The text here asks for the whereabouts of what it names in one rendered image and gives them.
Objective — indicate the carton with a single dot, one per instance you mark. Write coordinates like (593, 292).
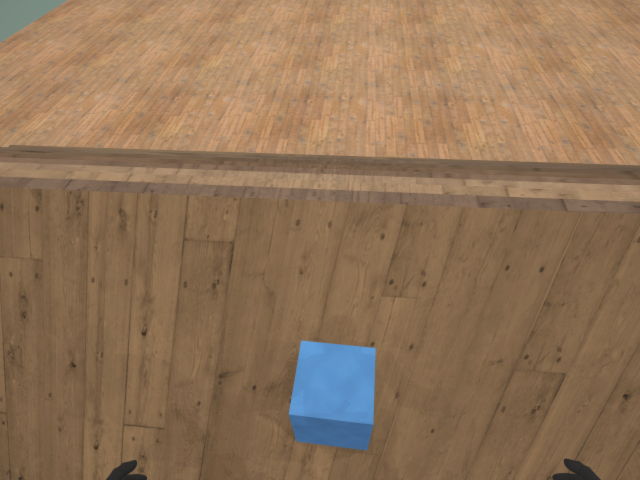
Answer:
(332, 401)

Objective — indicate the right robot hand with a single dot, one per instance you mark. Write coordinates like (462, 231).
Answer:
(581, 471)

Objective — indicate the left robot hand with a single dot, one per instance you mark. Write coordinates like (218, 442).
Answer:
(120, 473)

